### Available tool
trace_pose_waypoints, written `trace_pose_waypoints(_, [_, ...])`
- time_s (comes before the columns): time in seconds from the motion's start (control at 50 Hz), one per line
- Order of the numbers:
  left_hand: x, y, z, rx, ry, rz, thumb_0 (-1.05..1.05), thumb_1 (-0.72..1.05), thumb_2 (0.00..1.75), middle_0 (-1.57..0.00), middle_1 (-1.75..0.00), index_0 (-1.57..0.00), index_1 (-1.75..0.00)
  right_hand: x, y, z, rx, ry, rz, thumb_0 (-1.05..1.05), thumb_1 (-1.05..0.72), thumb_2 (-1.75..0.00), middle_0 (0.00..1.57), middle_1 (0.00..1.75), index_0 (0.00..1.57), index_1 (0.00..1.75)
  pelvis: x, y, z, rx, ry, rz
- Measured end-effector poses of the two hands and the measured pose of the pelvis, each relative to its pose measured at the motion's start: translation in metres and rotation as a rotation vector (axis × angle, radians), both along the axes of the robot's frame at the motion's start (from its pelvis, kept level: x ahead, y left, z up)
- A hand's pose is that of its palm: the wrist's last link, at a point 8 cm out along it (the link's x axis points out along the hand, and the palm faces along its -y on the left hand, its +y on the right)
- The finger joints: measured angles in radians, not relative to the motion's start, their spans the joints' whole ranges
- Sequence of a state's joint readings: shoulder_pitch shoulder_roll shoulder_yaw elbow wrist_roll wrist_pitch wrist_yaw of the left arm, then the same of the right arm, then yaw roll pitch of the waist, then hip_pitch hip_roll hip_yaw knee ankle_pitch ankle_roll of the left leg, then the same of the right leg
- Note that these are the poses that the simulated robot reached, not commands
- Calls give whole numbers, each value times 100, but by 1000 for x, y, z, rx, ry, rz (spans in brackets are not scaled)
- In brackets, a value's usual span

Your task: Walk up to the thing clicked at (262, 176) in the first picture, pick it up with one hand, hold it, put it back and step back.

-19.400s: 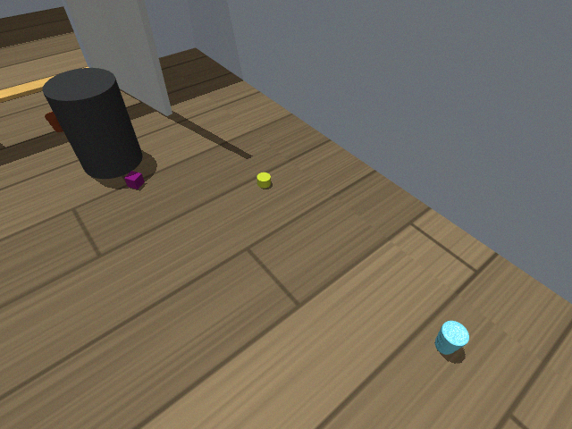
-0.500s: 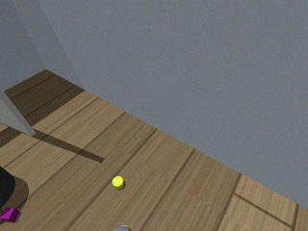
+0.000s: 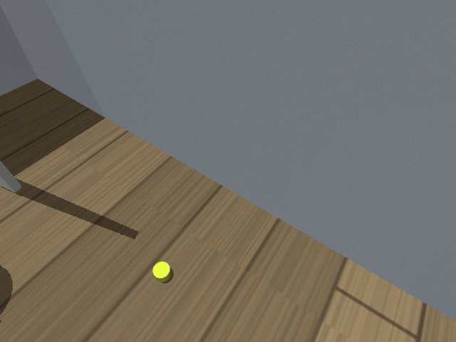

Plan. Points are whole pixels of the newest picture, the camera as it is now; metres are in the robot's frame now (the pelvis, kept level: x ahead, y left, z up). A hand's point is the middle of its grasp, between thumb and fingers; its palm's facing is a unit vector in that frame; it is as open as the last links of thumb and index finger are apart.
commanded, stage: walk up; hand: left
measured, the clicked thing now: (162, 271) +0.50 +0.25 -0.74
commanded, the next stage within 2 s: stand in 1.44 s
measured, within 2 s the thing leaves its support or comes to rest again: neither
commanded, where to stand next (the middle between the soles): +0.10 -0.02 m, yaw +3 degrees
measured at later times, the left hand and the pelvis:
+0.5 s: hand out of the picture +0.12 +0.22 -0.14, palm faces -0.01 -0.95 -0.31, open 7.3 cm; pelvis +0.02 -0.02 +0.02, yaw +1 degrees
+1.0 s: hand out of the picture +0.11 +0.23 -0.14, palm faces +0.02 -0.95 -0.33, open 7.3 cm; pelvis +0.04 -0.02 +0.02, yaw +1 degrees
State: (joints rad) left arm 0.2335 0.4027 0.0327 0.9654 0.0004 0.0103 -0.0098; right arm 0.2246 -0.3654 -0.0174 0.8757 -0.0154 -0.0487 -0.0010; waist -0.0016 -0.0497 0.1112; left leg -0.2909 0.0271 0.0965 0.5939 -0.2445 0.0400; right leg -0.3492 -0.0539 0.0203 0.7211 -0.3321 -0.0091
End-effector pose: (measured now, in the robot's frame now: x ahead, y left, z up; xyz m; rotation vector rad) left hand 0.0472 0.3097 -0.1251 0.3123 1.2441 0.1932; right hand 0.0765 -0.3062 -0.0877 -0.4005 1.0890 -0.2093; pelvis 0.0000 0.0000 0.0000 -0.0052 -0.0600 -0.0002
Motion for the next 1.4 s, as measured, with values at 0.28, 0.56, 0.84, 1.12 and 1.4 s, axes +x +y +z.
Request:
trace_pose_waypoints(0.28, [27,-27,23,18,-54,-6,1,91,90,-21,-30,-20,-30,1,-4,-28,104,76,-20,1,-90,-90,20,30,20,30,9,-17,6,8,5,4])
trace_pose_waypoints(0.56, [73,-44,22,-33,-98,-14,0,91,90,-21,-30,-20,-30,5,-25,-6,40,119,-60,1,-90,-90,20,30,20,30,24,-24,17,2,12,13])
trace_pose_waypoints(0.84, [59,-38,21,-21,-26,26,0,91,90,-21,-30,-20,-30,35,-17,-6,55,102,-41,1,-90,-90,20,30,20,30,34,-23,20,-3,22,19])
trace_pose_waypoints(1.12, [54,-34,24,-9,-3,53,0,91,90,-21,-30,-20,-30,50,-7,-10,78,101,-29,1,-90,-90,20,30,20,30,42,-21,21,2,25,24])
trace_pose_waypoints(1.4, [63,-37,23,-18,-15,44,0,91,90,-21,-30,-20,-30,50,-12,-8,64,110,-38,1,-90,-90,20,30,20,30,45,-22,21,2,27,27])
